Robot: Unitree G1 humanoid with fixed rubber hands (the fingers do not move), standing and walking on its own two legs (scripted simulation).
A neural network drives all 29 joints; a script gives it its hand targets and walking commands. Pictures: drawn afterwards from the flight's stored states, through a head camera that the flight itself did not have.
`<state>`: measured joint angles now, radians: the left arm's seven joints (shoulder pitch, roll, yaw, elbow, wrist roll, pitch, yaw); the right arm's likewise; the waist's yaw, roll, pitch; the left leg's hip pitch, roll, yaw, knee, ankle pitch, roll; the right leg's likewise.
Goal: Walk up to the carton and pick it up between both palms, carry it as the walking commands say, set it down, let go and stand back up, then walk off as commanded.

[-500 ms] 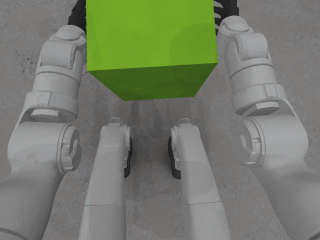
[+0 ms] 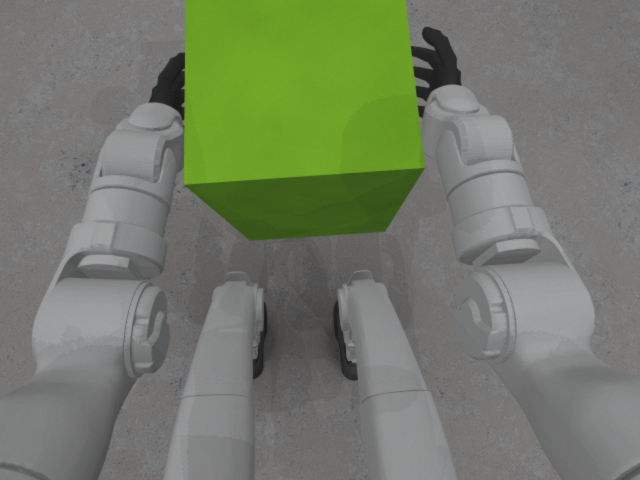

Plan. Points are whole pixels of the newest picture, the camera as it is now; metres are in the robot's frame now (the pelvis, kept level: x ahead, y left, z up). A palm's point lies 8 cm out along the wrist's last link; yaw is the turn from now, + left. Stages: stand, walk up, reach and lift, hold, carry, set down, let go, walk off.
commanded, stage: reach and lift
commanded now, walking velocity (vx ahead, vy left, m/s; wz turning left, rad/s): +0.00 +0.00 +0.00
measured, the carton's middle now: (306, 115) +0.51 +0.02 -0.09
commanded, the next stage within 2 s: none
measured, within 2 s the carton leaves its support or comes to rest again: neither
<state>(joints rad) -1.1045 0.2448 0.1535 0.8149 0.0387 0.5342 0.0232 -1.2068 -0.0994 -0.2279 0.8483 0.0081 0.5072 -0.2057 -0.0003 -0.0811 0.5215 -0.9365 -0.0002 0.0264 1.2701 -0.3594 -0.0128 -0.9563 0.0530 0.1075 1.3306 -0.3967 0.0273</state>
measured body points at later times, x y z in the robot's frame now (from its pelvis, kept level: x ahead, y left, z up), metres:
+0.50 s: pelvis +0.01 +0.00 +0.06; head +0.18 +0.00 +0.47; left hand +0.47 +0.16 +0.03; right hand +0.48 -0.14 +0.06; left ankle +0.16 +0.13 -0.60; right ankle +0.15 -0.12 -0.60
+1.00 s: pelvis +0.08 +0.01 +0.10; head +0.09 +0.02 +0.55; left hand +0.45 +0.18 +0.13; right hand +0.47 -0.13 +0.16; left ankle +0.16 +0.13 -0.60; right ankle +0.15 -0.12 -0.60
